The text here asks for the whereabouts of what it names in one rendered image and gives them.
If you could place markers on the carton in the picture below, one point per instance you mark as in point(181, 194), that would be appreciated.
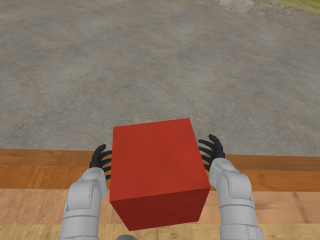
point(157, 176)

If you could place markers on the left robot forearm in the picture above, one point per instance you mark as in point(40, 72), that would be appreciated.
point(81, 214)

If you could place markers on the robot right hand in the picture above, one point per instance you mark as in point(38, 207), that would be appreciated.
point(217, 150)

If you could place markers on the right robot forearm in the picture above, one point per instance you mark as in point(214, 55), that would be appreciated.
point(236, 203)

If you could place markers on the robot left hand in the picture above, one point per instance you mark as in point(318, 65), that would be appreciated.
point(96, 160)

